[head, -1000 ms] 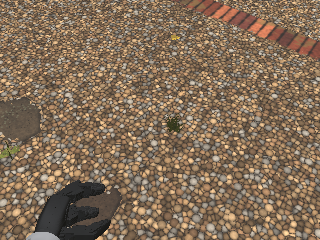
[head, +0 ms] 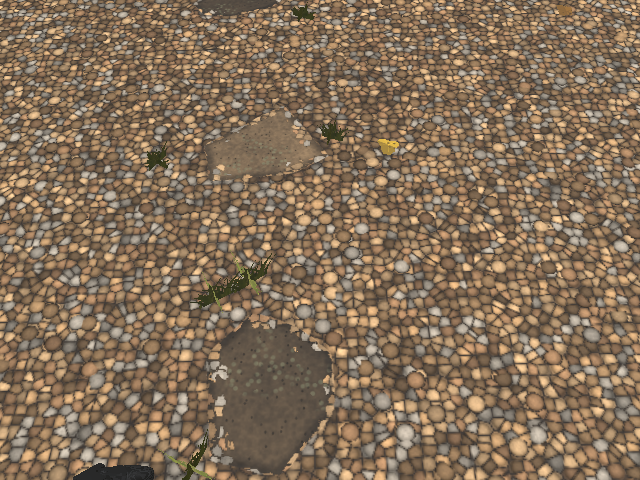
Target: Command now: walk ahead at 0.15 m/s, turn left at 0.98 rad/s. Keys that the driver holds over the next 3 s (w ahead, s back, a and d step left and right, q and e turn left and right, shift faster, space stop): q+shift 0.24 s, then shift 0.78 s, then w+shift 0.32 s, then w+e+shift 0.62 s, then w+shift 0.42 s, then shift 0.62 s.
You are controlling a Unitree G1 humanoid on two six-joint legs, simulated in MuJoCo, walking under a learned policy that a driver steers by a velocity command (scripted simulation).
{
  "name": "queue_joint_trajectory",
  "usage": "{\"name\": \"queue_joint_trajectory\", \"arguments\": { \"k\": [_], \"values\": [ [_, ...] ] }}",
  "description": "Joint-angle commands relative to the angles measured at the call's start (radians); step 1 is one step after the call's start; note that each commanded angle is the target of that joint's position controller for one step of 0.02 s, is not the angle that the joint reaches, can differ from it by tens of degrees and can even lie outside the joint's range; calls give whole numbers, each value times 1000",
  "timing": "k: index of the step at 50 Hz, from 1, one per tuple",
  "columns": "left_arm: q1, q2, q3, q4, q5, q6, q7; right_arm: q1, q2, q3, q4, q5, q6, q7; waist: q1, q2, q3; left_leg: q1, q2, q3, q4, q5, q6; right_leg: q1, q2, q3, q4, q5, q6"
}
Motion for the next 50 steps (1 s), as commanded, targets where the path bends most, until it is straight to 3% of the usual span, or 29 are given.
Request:
{"name": "queue_joint_trajectory", "arguments": {
  "k": [1, 3, 5, 7, 10, 12, 13, 14, 15, 16, 17, 18, 19, 20, 21, 23, 25, 28, 30, 31, 32, 33, 34, 35, 36, 39, 40, 43, 50],
  "values": [
    [53, 107, 36, -63, 7, 11, 11, 59, -65, -7, -84, -1, 39, 32, 42, -160, -220, -107, 108, 34, 36, 76, -44, 273, -280, 229, -258, 255, -194],
    [73, 129, 51, -38, 11, 8, -1, 44, -25, 7, -107, 11, 55, 39, 29, -165, -204, -59, 123, 60, -82, 100, -36, 227, -260, 124, -267, 274, -179],
    [85, 144, 62, -31, 13, 6, -10, 14, -5, 18, -131, 8, 57, 43, 29, -172, -216, -29, 144, 77, -186, 112, -21, 224, -285, 72, -269, 266, -184],
    [67, 157, 72, -39, 14, 10, -19, -25, -3, 24, -159, 9, 62, 54, 26, -191, -217, 45, 174, 92, -312, 141, 0, 180, -302, 16, -280, 144, -168],
    [65, 189, 89, -48, 21, 26, -26, -70, -24, 19, -184, 20, 65, 66, 40, -227, -201, 148, 159, 156, -472, 131, 19, 140, -316, -53, -271, -69, -123],
    [85, 208, 100, -46, 14, 43, -32, -64, -30, 13, -186, 23, 58, 70, 35, -190, -193, 233, 134, 189, -617, 151, 38, 119, -325, -101, -203, -188, -71],
    [121, 195, 101, -39, 12, 55, -35, -17, -37, 8, -163, 19, 51, 67, 28, -121, -188, 328, 111, 162, -710, 152, 56, 51, -298, -128, -117, -239, -26],
    [164, 164, 100, -27, 6, 70, -45, 37, -77, 0, -148, 7, 36, 52, 6, 105, -136, 378, 228, -72, -941, 162, 97, -72, -215, -211, 116, -347, 46],
    [149, 100, 79, -106, 0, 85, -40, 9, -235, -30, -199, 4, 32, 35, 31, 363, -97, 314, 528, -530, -1059, 328, 222, -297, -47, -189, 351, -572, 119],
    [41, 162, 91, -113, 0, 96, -27, 62, -208, -36, -187, -10, 32, 20, -44, 187, -111, 213, 523, -444, -1041, 473, 296, -225, -58, -22, 504, -507, 99],
    [60, 132, 84, -105, -20, 99, -28, -3, -165, -15, -177, -14, 30, 9, 19, 181, -99, 166, 458, -329, -1019, 505, 280, -184, -59, 11, 528, -413, 84],
    [102, 127, 82, -74, -26, 92, -29, -87, -124, -2, -179, -9, 27, 7, 70, 163, -83, 133, 379, -227, -1018, 492, 237, -135, -66, 21, 503, -311, 73],
    [143, 145, 91, -42, -14, 85, -29, -149, -100, 6, -189, -6, 22, 4, 96, 167, -111, 150, 320, -165, -997, 527, 211, -98, -51, -4, 508, -248, 64],
    [179, 161, 97, -9, -2, 84, -33, -157, -66, 17, -189, 2, 18, 3, 97, 156, -142, 169, 302, -132, -978, 635, 216, -61, -37, -21, 532, -233, 61],
    [184, 162, 99, 0, -3, 86, -39, -136, -46, 26, -180, 7, 13, 5, 92, 119, -168, 197, 308, -130, -967, 697, 220, -44, -29, -19, 535, -243, 56],
    [164, 128, 87, 0, -17, 90, -49, -92, -38, 29, -157, 8, 4, 8, 74, 78, -180, 263, 325, -148, -962, 703, 223, -42, -29, -8, 452, -260, 46],
    [138, 93, 72, -4, -19, 93, -53, -65, -36, 30, -138, 6, 1, 8, 51, 92, -173, 296, 331, -168, -955, 639, 220, -13, -29, -1, 325, -271, 29],
    [131, 86, 65, -4, -21, 93, -47, -53, -36, 32, -116, -1, 2, 12, 33, 124, -160, 263, 334, -193, -934, 628, 223, 100, -1, -14, 166, -319, 1],
    [154, 80, 62, 5, -29, 87, -40, -58, -38, 34, -99, 0, 3, 13, 47, 112, -158, 238, 330, -212, -905, 668, 214, 185, 17, -24, 38, -290, -13],
    [188, 63, 57, 18, -27, 80, -36, -79, -32, 38, -95, 10, 3, 10, 77, 87, -159, 206, 309, -206, -880, 647, 188, 268, 22, -33, -101, -194, -22],
    [206, 59, 51, 25, -15, 66, -30, -81, -9, 47, -92, 17, -2, 6, 90, 45, -165, 145, 282, -205, -863, 556, 139, 372, -15, 14, -229, -64, -32],
    [206, 113, 52, 15, 8, 49, -24, -52, 50, 64, -98, 14, -7, 3, 62, -101, -188, 98, 204, -150, -767, 401, 82, 424, -188, 203, -318, -35, -57],
    [110, 180, 63, -5, -2, 43, -29, -21, 61, 67, -92, 16, -2, 6, 9, -218, -126, 104, 72, -29, -784, 178, 50, 282, -299, 317, -325, 97, -134],
    [77, 137, 56, -3, -12, 41, -35, -20, 26, 59, -66, 1, 5, 9, 16, -220, -116, 219, 102, 3, -764, 140, 39, 194, -293, 280, -307, 88, -168],
    [57, 103, 43, -3, -15, 39, -39, -29, 25, 58, -54, 2, 6, 15, 11, -193, -104, 244, 102, -3, -818, 224, 43, 190, -230, 220, -294, 33, -136],
    [104, 110, 47, 16, -22, 38, -32, -67, 15, 58, -41, -5, -8, 26, 51, -185, -125, 269, 143, -50, -888, 423, 39, 245, -132, 138, -251, -26, -61],
    [117, 109, 49, 15, -24, 40, -35, -48, 16, 58, -23, 2, -13, 24, 59, -139, -134, 248, 147, -53, -882, 425, 41, 270, -118, 127, -253, -63, -58],
    [110, 92, 47, 21, -19, 46, -36, -50, 40, 63, 7, 3, -17, 14, 63, -55, -105, 210, 153, -65, -909, 403, 38, 285, -110, 117, -242, -116, -62],
    [109, 83, 49, 56, -17, 43, -34, -36, 37, 62, 68, 7, -27, -3, 69, -7, -111, 202, 175, -92, -939, 425, 43, 313, -87, 96, -220, -86, -64]
  ]
}}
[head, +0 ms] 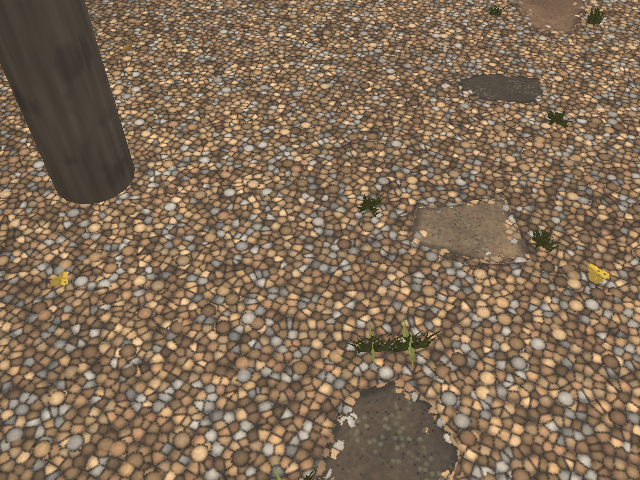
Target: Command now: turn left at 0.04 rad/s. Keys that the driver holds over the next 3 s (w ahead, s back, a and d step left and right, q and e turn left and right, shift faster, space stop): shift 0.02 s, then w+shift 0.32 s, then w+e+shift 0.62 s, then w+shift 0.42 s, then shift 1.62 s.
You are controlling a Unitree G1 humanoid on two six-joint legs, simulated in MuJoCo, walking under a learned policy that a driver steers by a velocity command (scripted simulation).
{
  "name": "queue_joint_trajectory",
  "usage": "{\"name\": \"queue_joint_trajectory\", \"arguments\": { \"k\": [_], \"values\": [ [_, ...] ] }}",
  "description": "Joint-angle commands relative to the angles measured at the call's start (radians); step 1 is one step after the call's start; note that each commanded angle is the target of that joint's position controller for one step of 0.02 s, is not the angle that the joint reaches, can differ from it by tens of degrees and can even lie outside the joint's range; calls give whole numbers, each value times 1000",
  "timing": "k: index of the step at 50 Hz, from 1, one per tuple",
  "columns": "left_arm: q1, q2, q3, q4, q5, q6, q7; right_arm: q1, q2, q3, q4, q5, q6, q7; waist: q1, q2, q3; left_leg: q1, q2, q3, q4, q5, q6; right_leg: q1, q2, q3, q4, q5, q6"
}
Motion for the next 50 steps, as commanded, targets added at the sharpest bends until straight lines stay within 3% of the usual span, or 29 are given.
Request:
{"name": "queue_joint_trajectory", "arguments": {
  "k": [1, 2, 4, 5, 6, 7, 9, 12, 13, 14, 15, 16, 17, 18, 20, 26, 29, 31, 34, 36, 37, 38, 39, 40, 42, 44, 45, 47, 50],
  "values": [
    [12, 109, 31, -36, 1, -13, 4, -21, -95, -21, -34, 2, -17, -9, 17, 25, -27, -9, 92, -110, -73, 102, 23, 9, -110, 127, -98, 66, -28],
    [38, 115, 34, -23, 5, -12, 1, 11, -95, -21, -15, 1, -14, -9, 20, 12, -74, -3, 67, -93, -65, -108, 37, 29, -92, 122, -108, -150, -36],
    [84, 168, 52, -11, 14, -1, -9, -11, -137, -38, -28, -18, -6, 5, 42, -36, 32, -174, 34, -66, 9, -463, 65, -16, -130, 225, -172, -563, -93],
    [119, 194, 62, 2, 7, -1, -12, -67, -121, -35, -58, -13, -9, 17, 59, -81, 85, -275, 30, -17, 79, -403, 60, 14, -204, 333, -250, -644, -139],
    [114, 213, 75, 13, 2, -7, -12, -121, -86, -25, -81, -7, -16, 28, 59, -135, 132, -315, 22, 85, 175, -192, 41, 25, -298, 429, -333, -615, -177],
    [114, 205, 81, 17, 6, -17, -12, -142, -103, -30, -89, -12, -26, 32, 65, -115, 120, -314, 59, 82, 254, -144, 34, 12, -345, 470, -376, -531, -197],
    [58, 195, 83, 8, 5, -41, -18, -87, -106, -32, -78, -5, -48, 45, 18, -81, 51, -259, 82, 72, 260, -165, 41, 25, -319, 398, -376, -391, -183],
    [-30, 194, 90, 6, -14, -51, -31, 37, -78, -29, -30, 0, -66, 51, -60, -108, 50, 77, 34, 167, 27, -92, 67, -180, -201, 198, -293, -358, -137],
    [-37, 180, 90, 9, -11, -52, -30, 118, -92, -35, 6, -6, -72, 42, -95, -50, 51, 226, 2, 188, -20, -81, 64, -287, -157, 151, -195, -378, -125],
    [-76, 133, 76, -10, 2, -57, -29, 258, -132, -49, 52, -15, -84, 29, -155, 61, 21, 424, 81, 63, -73, -184, 86, -459, -101, 80, 19, -325, -100],
    [-128, 23, 42, -70, 0, -68, -34, 367, -237, -70, 54, -33, -96, 14, -197, 316, -41, 518, 379, -422, -281, -585, 161, -638, 11, -29, 428, -277, -55],
    [-135, 70, 49, -89, 6, -73, -31, 302, -244, -73, 42, -35, -96, 8, -147, 190, 21, 417, 469, -667, -342, -693, 241, -768, 23, 106, 569, -203, -72],
    [-136, 109, 59, -79, 5, -75, -37, 224, -215, -68, 25, -25, -96, 5, -95, 70, 66, 384, 439, -558, -305, -615, 228, -802, -44, 156, 628, -94, -74],
    [-88, 118, 62, -55, 0, -79, -46, 180, -189, -62, 11, -21, -106, 6, -64, 41, 30, 364, 387, -442, -296, -521, 184, -759, -48, 178, 631, -27, -68],
    [-32, 133, 69, -21, 14, -70, -63, 134, -163, -50, 1, -14, -122, -1, -25, 75, 12, 302, 325, -269, -345, -405, 121, -686, -57, 167, 628, 44, -37],
    [-166, 97, 57, -52, 13, -40, -83, 215, -117, -34, 54, -14, -149, 6, -47, 70, 111, 228, 259, 65, -417, -41, 77, -730, -52, 82, 598, 223, -9],
    [-259, 79, 39, -86, 15, -43, -99, 234, -104, -26, 74, -13, -158, 1, -60, 65, 155, 219, 244, 188, -448, 108, 53, -682, -67, -16, 454, 286, -35],
    [-309, 63, 24, -110, 17, -45, -108, 257, -114, -23, 96, -11, -159, -7, -64, 58, 171, 262, 252, 253, -438, 335, 32, -629, -58, -90, 354, 276, -72],
    [-244, 86, 23, -103, 12, -42, -94, 267, -173, -31, 107, -17, -143, -32, 3, 123, 62, 385, 277, 325, -210, 1198, -1, -426, 55, -199, 272, 183, -141],
    [38, 151, 51, -29, 4, -45, -81, 218, -243, -55, 87, -31, -106, -50, 157, 175, -103, 382, 316, 318, 186, 1430, 9, -152, 120, -184, 277, 42, -186],
    [265, 206, 81, 39, 5, -52, -67, 172, -266, -65, 64, -31, -96, -46, 259, 162, -202, 254, 321, 296, 486, 1309, 31, 112, 129, -111, 216, -17, -223],
    [336, 261, 111, 72, 5, -47, -44, 147, -215, -57, 53, -32, -105, -27, 261, 54, -218, -9, 219, 288, 821, 638, 33, 335, 33, 70, 166, -142, -255],
    [222, 361, 135, 53, 23, -26, -37, 129, -78, -25, -54, -9, -134, 2, 115, -253, -222, -532, -10, 187, 1206, -250, -33, 565, -219, 699, -25, -306, -438],
    [236, 347, 142, 39, 6, -24, -37, -1, -136, -23, -110, -9, -161, 4, 173, -69, -257, -661, 29, -21, 1235, -160, -5, 579, -252, 876, -169, -322, -447],
    [208, 250, 123, 70, 6, -39, -22, -24, -136, -12, -124, -13, -183, 4, 80, 99, -63, -605, 129, -33, 1031, -72, 3, 293, -225, 720, -248, -173, -360],
    [130, 196, 99, 60, 5, -63, -9, 2, -119, -3, -124, -51, -143, 6, -13, 113, 12, -490, 171, -29, 925, -112, -34, 51, -130, 551, -260, -41, -327],
    [123, 181, 91, 55, -3, -75, -10, 9, -113, -1, -127, -61, -118, 9, -32, 100, 30, -470, 187, -20, 876, -139, -52, -25, -99, 507, -269, -27, -325],
    [132, 200, 90, 50, -15, -97, -16, -89, -100, 10, -182, -64, -92, 17, -25, 74, 86, -447, 203, 34, 715, -109, -81, -171, -48, 439, -316, 18, -319],
    [177, 206, 95, 55, -13, -110, -18, -251, -72, 31, -247, -39, -95, 37, 33, 21, 118, -342, 172, 92, 380, 188, -82, -230, 14, 354, -337, 234, -257]
  ]
}}
Over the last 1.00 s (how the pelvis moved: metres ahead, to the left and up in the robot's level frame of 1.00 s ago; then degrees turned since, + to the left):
0.04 -0.02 0.03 25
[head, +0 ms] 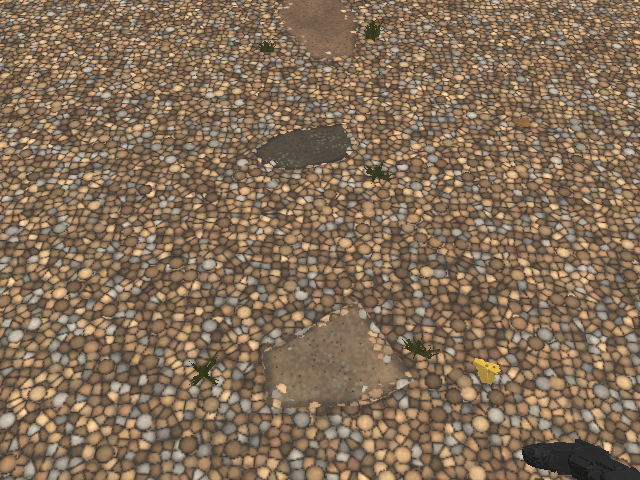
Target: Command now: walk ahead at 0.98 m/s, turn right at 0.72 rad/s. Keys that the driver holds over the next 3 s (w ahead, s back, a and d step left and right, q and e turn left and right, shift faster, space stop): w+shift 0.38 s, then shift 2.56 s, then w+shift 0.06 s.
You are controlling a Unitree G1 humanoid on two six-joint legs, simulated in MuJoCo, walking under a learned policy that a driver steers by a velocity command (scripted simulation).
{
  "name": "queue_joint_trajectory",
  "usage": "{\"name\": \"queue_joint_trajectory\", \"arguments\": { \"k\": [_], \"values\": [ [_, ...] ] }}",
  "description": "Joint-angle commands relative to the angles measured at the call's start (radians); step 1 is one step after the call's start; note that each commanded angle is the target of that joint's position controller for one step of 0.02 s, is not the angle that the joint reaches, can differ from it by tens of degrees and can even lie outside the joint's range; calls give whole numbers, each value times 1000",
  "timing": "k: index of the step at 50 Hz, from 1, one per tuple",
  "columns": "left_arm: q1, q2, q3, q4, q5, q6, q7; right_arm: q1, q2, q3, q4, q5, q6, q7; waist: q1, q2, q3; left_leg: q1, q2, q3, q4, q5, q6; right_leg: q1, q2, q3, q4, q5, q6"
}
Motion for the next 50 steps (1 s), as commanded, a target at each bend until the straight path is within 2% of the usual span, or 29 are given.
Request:
{"name": "queue_joint_trajectory", "arguments": {
  "k": [1, 4, 6, 8, 9, 10, 11, 12, 13, 14, 16, 19, 22, 24, 26, 27, 29, 30, 31, 32, 33, 34, 35, 36, 39, 41, 46, 49, 50],
  "values": [
    [-47, 132, 30, -81, -11, -41, -1, -96, -58, -1, -81, 17, -1, 18, -5, -8, 104, 235, -66, 130, -283, 281, 8, -307, -196, 195, -232, 369, -87],
    [22, 138, 28, -50, -22, -51, 0, -139, -71, -4, -89, 27, -9, 17, 49, -33, 54, 289, -111, 150, -434, 405, 63, -91, -250, 189, -222, 625, -45],
    [21, 173, 32, -40, -10, -52, 12, -105, -111, -20, -84, 23, -12, 5, 23, -62, -2, 339, -164, 155, -502, 307, 97, 79, -280, 179, -99, 924, -11],
    [-14, 233, 42, -37, 23, -47, 19, 143, -202, -63, -17, 43, -14, -21, -117, -102, -156, 567, -204, 136, -492, 121, 127, 149, -309, 175, 214, 1129, 24],
    [-84, 219, 39, -47, 37, -44, 18, 357, -239, -83, 41, 46, -10, -41, -244, -91, -228, 794, -152, 117, -481, 65, 141, 19, -276, 141, 467, 1017, 33],
    [-102, 96, 8, -76, 49, -52, 20, 556, -305, -104, 78, 21, -8, -61, -295, 64, -336, 1014, 44, -105, -426, -246, 158, -187, -206, 81, 866, 512, 34],
    [97, -8, -22, -111, -33, -57, 2, 464, -360, -120, 89, 1, -10, -40, -108, 463, -451, 1195, 281, -790, -693, -400, 316, -517, -49, 52, 1144, -159, 86],
    [-13, 77, -24, -86, -1, -48, 17, 333, -238, -112, 55, 12, -6, -19, -129, 177, -290, 1083, 213, -740, -745, -521, 305, -640, -158, 52, 1135, -65, 59],
    [-132, 98, -19, -104, 8, -44, 8, 287, -170, -97, 62, 22, -12, -12, -133, 40, -173, 938, 177, -556, -740, -419, 297, -641, -195, 47, 1083, 14, 61],
    [-195, 88, -24, -123, 18, -42, -1, 285, -133, -89, 90, 15, -15, -8, -120, -48, -97, 816, 136, -446, -755, -292, 282, -624, -219, 37, 1031, 24, 61],
    [-230, 41, -39, -159, 39, -24, -25, 332, -93, -72, 154, 18, -27, -14, -73, 5, -21, 673, 78, -305, -791, -193, 257, -609, -250, 51, 964, 3, 69],
    [-299, 17, -59, -207, 46, -5, -38, 362, -110, -72, 197, 49, -51, -11, -36, 50, 59, 598, 49, -183, -893, -125, 245, -684, -279, 36, 832, 17, 92],
    [-415, 0, -83, -258, 50, -26, -47, 318, -118, -67, 207, 59, -61, -3, -11, 23, 124, 485, -42, 58, -908, 492, 215, -552, -278, -101, 465, 213, 125],
    [-458, -41, -101, -250, 36, -44, -62, 386, -138, -69, 240, 79, -74, 2, -53, 32, 84, 450, -63, 104, -933, 642, 195, -319, -218, -190, 275, 427, 119],
    [-421, -4, -90, -226, 40, -43, -52, 408, -184, -79, 264, 85, -72, 0, -39, 74, 47, 573, -46, 104, -873, 743, 173, -255, -182, -194, 200, 473, 94],
    [-373, 23, -81, -204, 50, -44, -42, 416, -196, -82, 272, 85, -64, -5, -21, 82, 11, 635, -44, 108, -784, 838, 157, -211, -152, -203, 185, 450, 79],
    [-107, 66, -58, -100, 64, -53, -20, 388, -209, -83, 275, 85, -39, -24, 101, 98, -114, 656, -70, 130, -431, 847, 109, 28, -159, -155, 123, 500, 45],
    [-12, 120, -43, -62, 79, -59, -9, 400, -190, -80, 265, 90, -31, -32, 125, 58, -167, 577, -122, 150, -186, 575, 89, 154, -279, -74, 129, 750, 34],
    [16, 191, -27, -60, 99, -57, -4, 580, -32, -52, 267, 103, -16, -34, 30, -216, -350, 333, -267, 163, 307, -427, 63, 456, -629, 229, 314, 1517, -115],
    [44, 166, -17, -72, 27, -50, -12, 653, -88, -58, 280, 129, -2, -52, 42, -163, -582, 226, -292, -49, 499, -469, 70, 596, -707, 419, 307, 1656, -206],
    [-67, 125, -18, -96, -5, -41, -3, 558, -125, -64, 271, 108, 2, -54, 20, -87, -510, 211, -223, -64, 442, -349, 70, 457, -643, 338, 213, 1415, -182],
    [-158, 53, -37, -95, -8, -39, 4, 452, -126, -61, 247, 83, 5, -49, -1, -52, -332, 177, -181, -18, 340, -293, 62, 289, -573, 256, 142, 1202, -145],
    [-190, 6, -50, -81, -1, -39, 13, 381, -107, -57, 237, 63, 14, -43, -23, -26, -210, 168, -158, -9, 266, -273, 55, 161, -526, 205, 90, 1107, -116],
    [-189, -21, -60, -67, -2, -39, 22, 374, -94, -56, 238, 46, 34, -35, -46, -17, -160, 247, -144, -7, 191, -250, 49, 33, -497, 160, 42, 1093, -89],
    [-192, 2, -62, -31, 13, -54, 18, 406, -21, -43, 257, 41, 77, -27, -108, -42, -153, 438, -150, 26, 25, -214, 34, -161, -459, 50, -20, 1103, -77],
    [-224, 11, -61, -20, 22, -57, 10, 381, -10, -35, 258, 45, 85, -32, -128, -73, -155, 490, -144, 51, -130, -146, 40, -214, -418, -23, -28, 1064, -53],
    [-190, 22, -56, 23, 15, -29, 3, 259, -38, -31, 268, 50, 95, -46, -86, -108, -120, 576, -142, 83, -330, 8, 51, -275, -397, -14, -66, 580, -11],
    [-178, 11, -58, 38, 12, 0, 17, 224, -46, -24, 277, 35, 83, -53, -84, -49, -44, 649, -116, 56, -562, 63, 78, -342, -367, 26, -41, 165, 51],
    [-145, -5, -61, 41, 18, 7, 22, 230, -87, -29, 278, 28, 74, -57, -65, 12, -31, 667, -30, -34, -618, 127, 93, -354, -334, 23, -3, 42, 84]
  ]
}}
Over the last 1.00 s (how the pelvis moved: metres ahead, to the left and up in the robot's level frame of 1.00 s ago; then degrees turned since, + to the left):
0.54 -0.08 -0.01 -28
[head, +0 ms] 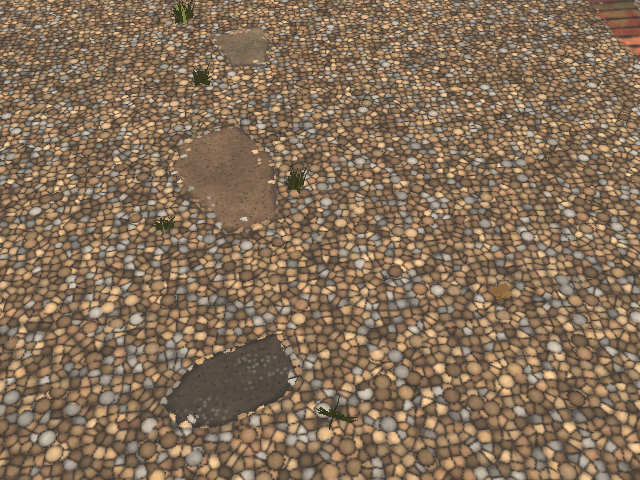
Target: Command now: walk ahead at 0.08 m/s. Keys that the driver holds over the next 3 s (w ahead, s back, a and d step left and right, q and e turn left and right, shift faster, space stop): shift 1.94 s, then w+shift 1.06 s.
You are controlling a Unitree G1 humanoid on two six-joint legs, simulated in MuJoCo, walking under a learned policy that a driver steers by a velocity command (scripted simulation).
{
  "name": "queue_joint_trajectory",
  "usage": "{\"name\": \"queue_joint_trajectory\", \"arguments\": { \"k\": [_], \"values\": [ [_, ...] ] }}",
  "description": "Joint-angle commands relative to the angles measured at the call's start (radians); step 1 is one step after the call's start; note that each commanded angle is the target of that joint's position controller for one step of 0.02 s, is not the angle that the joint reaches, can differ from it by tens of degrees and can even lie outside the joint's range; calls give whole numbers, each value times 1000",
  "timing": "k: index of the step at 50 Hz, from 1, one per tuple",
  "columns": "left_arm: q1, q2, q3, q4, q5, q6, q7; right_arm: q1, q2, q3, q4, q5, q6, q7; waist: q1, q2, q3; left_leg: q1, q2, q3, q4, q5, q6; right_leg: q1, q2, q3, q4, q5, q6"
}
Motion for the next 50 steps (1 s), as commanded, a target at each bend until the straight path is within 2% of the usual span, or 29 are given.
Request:
{"name": "queue_joint_trajectory", "arguments": {
  "k": [1, 2, 3, 4, 5, 7, 9, 11, 28, 50],
  "values": [
    [107, 64, 18, -27, -6, 12, 13, 74, -178, -29, 0, -3, -15, -12, 34, 86, -8, 188, 181, -188, -159, 180, 77, -144, -109, 132, -76, -150, 3],
    [123, 54, 14, 12, -11, 29, 19, 45, -138, -23, 6, 12, -16, -6, 25, 96, 1, 19, 187, -198, -217, 29, 95, 16, -89, 101, -81, -124, 18],
    [92, 70, 19, 17, -9, 38, 22, 24, -101, -14, 8, 15, -19, -2, 23, 77, 44, -56, 142, -180, -249, -62, 67, 79, -100, 116, -85, -65, 24],
    [68, 85, 25, 17, -6, 40, 22, 24, -90, -11, 17, 17, -22, -2, 16, 66, 42, -61, 109, -151, -255, -86, 45, 108, -118, 130, -89, -21, 22],
    [55, 94, 28, 20, -6, 40, 20, 40, -88, -11, 32, 19, -24, -4, 11, 66, 36, -35, 85, -129, -252, -70, 34, 108, -133, 142, -95, -3, 17],
    [50, 84, 27, 37, -6, 35, 20, 69, -86, -14, 55, 26, -26, -9, 0, 30, 23, 35, 70, -108, -232, -15, 33, 83, -148, 153, -112, 5, 17],
    [40, 73, 25, 55, -9, 32, 26, 87, -79, -14, 70, 23, -27, -9, -10, -10, 14, 73, 70, -102, -217, 30, 41, 74, -149, 153, -123, 9, 22],
    [30, 67, 25, 69, -10, 33, 30, 94, -75, -15, 84, 21, -26, -10, -15, -20, 13, 84, 69, -98, -213, 48, 44, 80, -151, 152, -127, 16, 24],
    [40, 32, 16, 162, -10, 44, 45, 156, -36, -7, 180, 19, -16, -19, -24, -32, 40, 108, 53, -79, -210, 67, 44, 89, -163, 153, -129, 31, 24],
    [74, -9, 9, 200, -9, 42, 49, 198, 5, -5, 228, 18, -13, -22, -28, -37, 64, 108, 45, -72, -211, 35, 39, 73, -165, 158, -142, 1, 23]
  ]
}}
Over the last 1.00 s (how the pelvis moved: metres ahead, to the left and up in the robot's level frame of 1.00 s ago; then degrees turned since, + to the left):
0.71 0.00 0.00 -9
